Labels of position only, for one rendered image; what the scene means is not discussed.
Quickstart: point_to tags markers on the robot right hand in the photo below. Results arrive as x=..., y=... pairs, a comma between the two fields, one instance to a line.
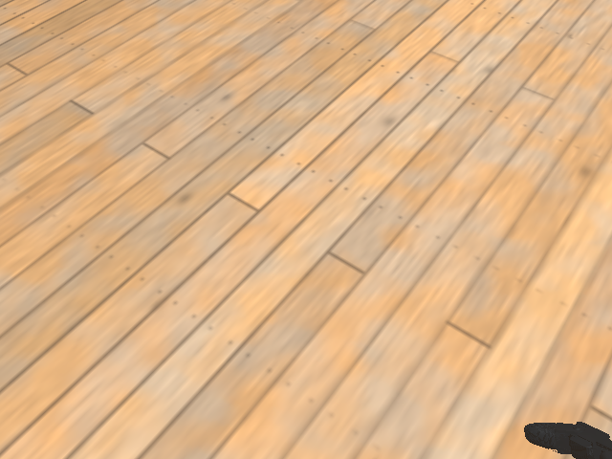
x=580, y=440

